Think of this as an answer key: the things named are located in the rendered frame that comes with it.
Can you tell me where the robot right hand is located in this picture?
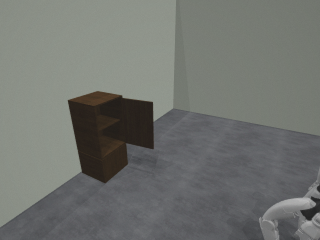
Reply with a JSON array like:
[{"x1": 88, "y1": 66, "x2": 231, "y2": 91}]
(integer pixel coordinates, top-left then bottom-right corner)
[{"x1": 308, "y1": 181, "x2": 320, "y2": 191}]

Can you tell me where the robot shin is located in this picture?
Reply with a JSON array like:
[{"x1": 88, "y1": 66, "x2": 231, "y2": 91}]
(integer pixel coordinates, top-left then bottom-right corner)
[
  {"x1": 259, "y1": 217, "x2": 280, "y2": 240},
  {"x1": 298, "y1": 218, "x2": 309, "y2": 240}
]

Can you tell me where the robot left shin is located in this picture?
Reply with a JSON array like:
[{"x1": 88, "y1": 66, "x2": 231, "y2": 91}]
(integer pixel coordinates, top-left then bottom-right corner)
[{"x1": 259, "y1": 217, "x2": 280, "y2": 240}]

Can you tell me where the robot right shin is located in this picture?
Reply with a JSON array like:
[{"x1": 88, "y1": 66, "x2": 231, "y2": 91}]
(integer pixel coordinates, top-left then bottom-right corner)
[{"x1": 298, "y1": 218, "x2": 309, "y2": 240}]

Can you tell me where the robot left hand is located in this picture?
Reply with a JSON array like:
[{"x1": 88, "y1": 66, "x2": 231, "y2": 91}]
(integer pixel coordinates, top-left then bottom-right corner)
[{"x1": 294, "y1": 220, "x2": 320, "y2": 240}]

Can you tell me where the cupboard door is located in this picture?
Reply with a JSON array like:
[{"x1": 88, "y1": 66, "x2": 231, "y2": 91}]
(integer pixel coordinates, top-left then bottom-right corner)
[{"x1": 122, "y1": 98, "x2": 154, "y2": 149}]

